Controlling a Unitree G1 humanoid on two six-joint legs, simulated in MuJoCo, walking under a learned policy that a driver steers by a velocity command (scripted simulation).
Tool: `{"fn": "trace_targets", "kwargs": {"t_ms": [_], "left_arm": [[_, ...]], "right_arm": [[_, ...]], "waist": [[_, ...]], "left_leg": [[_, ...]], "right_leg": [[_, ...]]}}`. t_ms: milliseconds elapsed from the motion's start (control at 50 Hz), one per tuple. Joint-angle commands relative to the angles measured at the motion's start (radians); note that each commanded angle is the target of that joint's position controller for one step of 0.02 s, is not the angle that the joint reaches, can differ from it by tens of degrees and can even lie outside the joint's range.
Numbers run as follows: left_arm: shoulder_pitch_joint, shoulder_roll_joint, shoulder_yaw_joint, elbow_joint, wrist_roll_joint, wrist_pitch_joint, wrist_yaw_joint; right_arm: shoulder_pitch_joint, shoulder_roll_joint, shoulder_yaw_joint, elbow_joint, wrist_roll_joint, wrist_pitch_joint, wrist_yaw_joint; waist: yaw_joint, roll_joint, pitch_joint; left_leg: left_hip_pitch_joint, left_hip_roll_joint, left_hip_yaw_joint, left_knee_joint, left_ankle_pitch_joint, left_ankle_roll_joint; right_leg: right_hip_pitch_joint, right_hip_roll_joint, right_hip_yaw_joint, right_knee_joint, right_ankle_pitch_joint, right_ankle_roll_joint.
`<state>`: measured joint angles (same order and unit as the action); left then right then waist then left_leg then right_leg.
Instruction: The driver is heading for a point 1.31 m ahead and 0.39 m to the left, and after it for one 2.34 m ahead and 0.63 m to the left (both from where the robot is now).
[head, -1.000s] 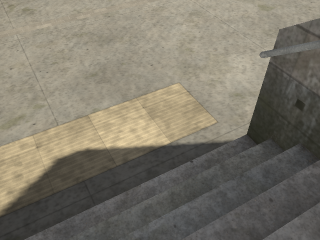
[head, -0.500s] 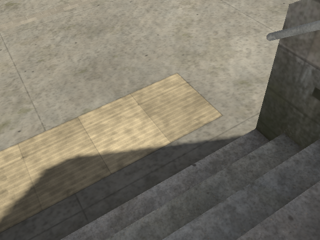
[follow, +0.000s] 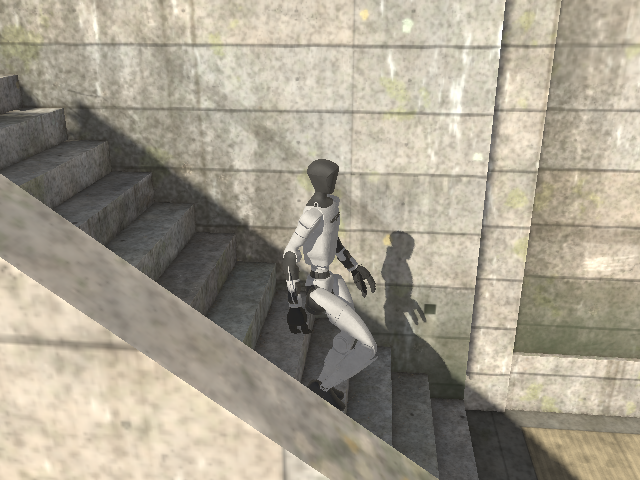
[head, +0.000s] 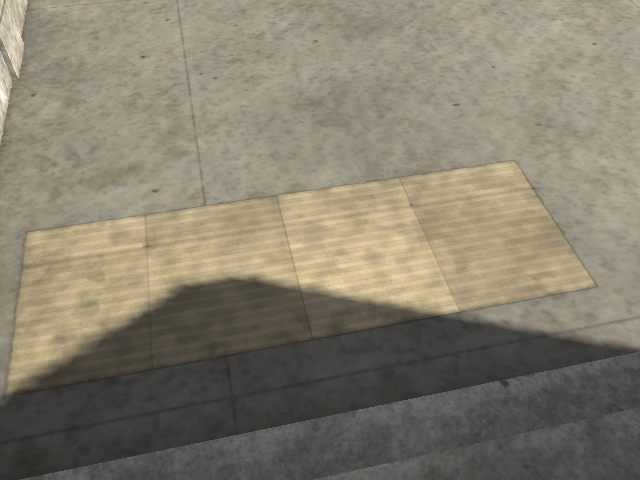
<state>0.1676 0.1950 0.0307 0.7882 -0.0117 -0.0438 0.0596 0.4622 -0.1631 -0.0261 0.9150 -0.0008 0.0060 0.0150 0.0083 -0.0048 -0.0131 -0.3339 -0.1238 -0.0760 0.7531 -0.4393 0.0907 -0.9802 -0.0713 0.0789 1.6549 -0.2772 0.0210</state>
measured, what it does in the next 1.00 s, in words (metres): goes down, turning left: right foot 0.19 m lower, then left foot 0.19 m lower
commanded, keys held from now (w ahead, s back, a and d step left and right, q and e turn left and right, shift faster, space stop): w+q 0.96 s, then w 0.04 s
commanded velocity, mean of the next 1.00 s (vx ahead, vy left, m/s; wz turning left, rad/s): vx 0.50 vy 0.00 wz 0.59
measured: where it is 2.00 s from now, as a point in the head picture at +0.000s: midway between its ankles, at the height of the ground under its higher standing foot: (248, 451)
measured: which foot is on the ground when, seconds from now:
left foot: down 0.00-0.30, up 0.32-0.86, down 0.88-1.00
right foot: up 0.00-0.28, down 0.30-0.88, up 0.90-1.00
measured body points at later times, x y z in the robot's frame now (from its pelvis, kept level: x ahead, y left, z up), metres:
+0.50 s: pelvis +0.26 -0.06 -0.19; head +0.24 -0.08 +0.26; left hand +0.10 +0.13 -0.33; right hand +0.40 -0.27 -0.33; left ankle +0.27 +0.11 -0.72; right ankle +0.27 -0.15 -0.90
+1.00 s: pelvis +0.46 +0.08 -0.38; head +0.47 +0.10 +0.07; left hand +0.33 +0.31 -0.51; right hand +0.68 -0.07 -0.50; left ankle +0.45 +0.17 -1.09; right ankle +0.48 -0.10 -0.86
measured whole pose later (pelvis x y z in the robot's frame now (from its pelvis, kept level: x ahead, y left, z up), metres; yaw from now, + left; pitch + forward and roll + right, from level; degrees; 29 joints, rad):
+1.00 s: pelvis +0.46 +0.08 -0.38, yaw +36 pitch +1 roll -1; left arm 0.35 0.22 0.05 0.86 -0.04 -0.06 0.03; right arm 0.26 -0.22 -0.05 0.84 0.02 0.01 0.05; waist 0.03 0.00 0.01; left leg -0.43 -0.11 -0.05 0.69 -0.29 0.08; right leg -0.67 -0.07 0.08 1.86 -0.62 0.01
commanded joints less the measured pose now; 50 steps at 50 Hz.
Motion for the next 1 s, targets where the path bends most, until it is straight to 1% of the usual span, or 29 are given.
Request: {"fn": "trace_targets", "kwargs": {"t_ms": [20, 80, 140, 180, 220, 260, 280, 300, 320, 340, 360, 380, 400, 420, 480, 520, 560, 600, 660, 780, 820, 860, 880, 900, 920, 940, 960, 980, 1000], "left_arm": [[0.08, 0.027, 0.008, -0.057, 0.062, 0.001, -0.007], [-0.033, 0.13, 0.042, -0.083, 0.026, -0.033, -0.046], [-0.248, 0.037, 0.013, -0.195, 0.039, -0.046, -0.082], [-0.171, 0.035, 0.023, -0.237, 0.02, -0.032, -0.086], [0.091, 0.121, 0.057, -0.149, 0.025, -0.032, -0.097], [0.118, 0.109, 0.067, -0.127, 0.012, -0.033, -0.081], [0.338, 0.136, 0.088, -0.045, 0.007, -0.029, -0.093], [0.526, 0.144, 0.085, 0.019, 0.016, -0.028, -0.095], [0.586, 0.146, 0.062, 0.05, 0.025, -0.025, -0.118], [0.575, 0.174, 0.064, 0.077, -0.004, -0.014, -0.134], [0.523, 0.138, 0.054, 0.054, -0.018, -0.017, -0.143], [0.453, 0.201, 0.072, 0.1, -0.02, -0.017, -0.141], [0.37, 0.138, 0.047, 0.086, 0.005, -0.006, -0.131], [0.25, 0.106, 0.024, 0.053, 0.026, -0.015, -0.116], [0.243, 0.024, -0.02, 0.098, 0.057, -0.037, -0.059], [0.277, 0.083, -0.015, 0.139, 0.075, -0.036, -0.031], [0.288, 0.09, -0.008, 0.129, 0.045, -0.041, -0.018], [0.402, 0.091, -0.002, 0.173, 0.013, -0.047, -0.006], [0.43, 0.068, -0.01, 0.185, 0.014, -0.031, 0.017], [0.46, 0.066, 0.009, 0.179, 0.013, 0.001, -0.001], [0.358, 0.153, 0.041, 0.165, 0.008, -0.005, -0.007], [0.262, 0.141, 0.043, 0.127, -0.001, -0.021, -0.036], [0.23, 0.18, 0.055, 0.128, -0.004, -0.033, -0.04], [0.349, 0.025, 0.03, 0.116, 0.034, -0.048, -0.055], [0.424, 0.102, 0.032, 0.061, 0.014, -0.066, -0.065], [0.326, 0.143, 0.041, 0.013, -0.002, -0.058, -0.058], [0.242, 0.088, 0.033, -0.044, -0.025, -0.049, -0.037], [0.211, 0.07, 0.03, -0.045, -0.06, -0.032, -0.016], [0.179, 0.093, 0.032, -0.046, -0.044, -0.008, -0.002]], "right_arm": [[-0.131, -0.154, -0.025, -0.116, -0.002, -0.038, -0.065], [0.043, -0.136, -0.032, -0.08, 0.042, -0.048, -0.088], [0.045, -0.106, -0.028, -0.089, 0.041, -0.02, -0.109], [0.019, -0.11, -0.032, -0.083, 0.032, -0.013, -0.104], [-0.072, -0.129, -0.039, -0.101, 0.03, -0.016, -0.092], [0.008, -0.108, -0.029, -0.104, 0.042, -0.001, -0.089], [-0.031, -0.104, -0.032, -0.061, 0.029, -0.009, -0.057], [-0.003, -0.033, -0.017, -0.059, 0.057, -0.025, -0.046], [0.157, 0.039, -0.012, -0.03, 0.054, -0.035, -0.021], [0.246, -0.002, -0.01, -0.061, 0.079, -0.041, -0.014], [0.183, -0.084, -0.024, -0.089, 0.081, -0.026, -0.027], [0.038, -0.118, -0.032, -0.155, 0.097, -0.002, -0.047], [-0.102, -0.139, -0.039, -0.182, 0.094, 0.029, -0.066], [-0.179, -0.142, -0.04, -0.228, 0.082, 0.051, -0.076], [-0.097, -0.086, -0.039, -0.209, 0.03, 0.039, -0.069], [-0.087, -0.039, -0.035, -0.185, 0.008, 0.021, -0.049], [-0.107, -0.111, -0.062, -0.198, 0.027, 0.012, -0.029], [-0.206, -0.093, -0.054, -0.214, 0.024, 0.004, -0.014], [-0.309, -0.04, -0.036, -0.246, -0.009, -0.001, 0.024], [-0.481, -0.035, -0.022, -0.336, 0.048, 0.006, 0.065], [-0.368, -0.077, -0.037, -0.289, 0.047, -0.004, 0.073], [-0.068, -0.159, -0.08, -0.181, 0.026, 0.004, 0.037], [0.115, -0.194, -0.097, -0.111, 0.009, 0.011, 0.026], [0.188, -0.258, -0.083, -0.049, -0.003, -0.004, 0.035], [0.136, -0.237, -0.069, -0.086, 0.036, -0.001, 0.038], [0.096, -0.222, -0.069, -0.107, 0.039, 0.013, 0.04], [0.045, -0.267, -0.086, -0.076, 0.046, 0.011, 0.028], [-0.05, -0.216, -0.062, -0.085, 0.016, -0.002, 0.03], [-0.144, -0.168, -0.043, -0.124, 0.0, -0.019, 0.027]], "waist": [[0.097, 0.077, -0.023], [-0.003, 0.074, -0.005], [-0.086, 0.018, 0.059], [-0.076, 0.124, 0.087], [0.039, 0.186, 0.018], [-0.008, 0.094, 0.046], [0.123, 0.086, -0.024], [0.156, -0.005, -0.047], [0.089, -0.243, -0.115], [0.039, -0.392, -0.14], [0.034, -0.311, -0.144], [0.011, -0.213, -0.08], [0.004, -0.012, 0.049], [-0.035, 0.005, 0.165], [-0.083, -0.072, 0.193], [-0.095, -0.131, 0.113], [-0.093, -0.099, 0.074], [-0.017, -0.112, 0.089], [0.023, -0.045, 0.114], [0.162, -0.05, 0.209], [0.071, -0.119, 0.142], [-0.086, -0.002, 0.0], [-0.203, 0.108, -0.021], [-0.116, 0.391, -0.099], [-0.09, 0.355, -0.293], [-0.115, 0.137, -0.296], [-0.067, 0.05, -0.196], [-0.01, -0.024, -0.122], [0.023, -0.026, -0.03]], "left_leg": [[-0.243, 0.191, -0.293, -0.197, 0.636, 0.15], [0.112, 0.179, -0.364, -0.049, 0.42, 0.147], [-0.14, 0.064, -0.269, -0.004, 0.092, 0.105], [-0.202, 0.051, -0.331, 0.073, 0.057, 0.137], [-0.188, 0.053, -0.399, 0.262, 0.144, 0.138], [0.057, 0.019, -0.373, 0.423, 0.237, 0.103], [-0.164, -0.022, -0.378, 0.646, 0.234, 0.089], [-0.326, -0.101, -0.283, 1.038, -0.057, 0.02], [-0.674, -0.178, -0.248, 1.439, -0.565, -0.022], [-0.827, -0.112, -0.247, 1.523, -0.495, -0.052], [-0.847, -0.039, -0.202, 1.441, -0.366, -0.06], [-0.872, 0.066, -0.116, 1.345, -0.199, -0.043], [-0.852, 0.109, -0.096, 1.289, -0.104, -0.03], [-0.798, 0.139, -0.138, 1.126, 0.09, -0.021], [-0.719, 0.135, -0.188, 0.779, 0.417, -0.045], [-0.552, 0.14, -0.148, 0.673, 0.597, -0.069], [-0.57, 0.142, -0.2, 0.447, 0.771, -0.054], [-0.686, 0.137, -0.21, 0.344, 0.841, -0.037], [-0.402, 0.093, -0.09, 0.038, 1.112, -0.046], [-0.47, 0.147, -0.034, -0.272, 0.926, -0.043], [-0.258, 0.195, -0.037, -0.123, 0.916, -0.019], [0.165, 0.066, 0.168, -0.401, 0.785, 0.026], [0.472, 0.115, 0.109, -0.432, 0.887, 0.102], [0.837, 0.266, -0.053, -0.005, 1.365, 0.205], [0.87, 0.343, -0.252, 0.027, 1.27, 0.321], [0.723, 0.382, -0.318, -0.104, 0.899, 0.321], [0.55, 0.429, -0.484, -0.225, 0.472, 0.347], [0.29, 0.474, -0.583, -0.296, 0.108, 0.297], [0.111, 0.469, -0.632, -0.313, 0.087, 0.28]], "right_leg": [[0.29, 0.008, -0.009, -0.418, 0.491, 0.038], [0.052, 0.02, 0.084, -0.675, 0.67, -0.003], [0.401, 0.1, -0.001, -1.154, 0.906, 0.005], [0.511, 0.092, 0.027, -1.162, 0.842, 0.002], [0.631, 0.075, 0.083, -0.969, 0.844, -0.024], [0.657, 0.021, 0.056, -1.433, 0.609, -0.031], [1.005, -0.016, 0.008, -1.265, 0.692, -0.058], [1.169, -0.137, 0.135, -1.322, 0.859, -0.109], [1.447, -0.218, 0.164, -0.89, 1.154, -0.18], [1.447, -0.304, 0.303, -0.918, 1.13, -0.235], [1.34, -0.323, 0.338, -1.016, 0.744, -0.264], [1.121, -0.372, 0.513, -1.187, 0.051, -0.337], [0.869, -0.359, 0.553, -1.325, -0.319, -0.328], [0.631, -0.309, 0.521, -1.333, -0.427, -0.273], [0.454, -0.177, 0.248, -1.258, -0.125, -0.15], [0.425, -0.153, 0.175, -1.221, 0.181, -0.169], [0.571, -0.119, 0.081, -1.169, 0.161, -0.121], [0.741, -0.154, 0.097, -1.105, 0.134, -0.112], [0.582, -0.099, -0.067, -1.019, -0.041, -0.108], [0.795, -0.165, -0.055, -0.783, 0.038, -0.137], [0.685, -0.237, 0.001, -0.643, 0.123, -0.156], [0.668, -0.122, -0.147, -0.273, 0.5, -0.11], [0.458, -0.042, -0.172, 0.169, 0.278, -0.069], [-0.03, 0.063, -0.16, 0.612, -0.699, -0.001], [-0.078, 0.03, 0.003, 0.537, -0.665, 0.022], [-0.066, -0.005, 0.011, 0.407, -0.549, 0.002], [-0.143, 0.0, -0.006, 0.347, -0.456, 0.005], [-0.118, -0.04, 0.062, 0.057, -0.158, -0.02], [-0.074, -0.051, 0.076, -0.012, -0.084, -0.012]]}}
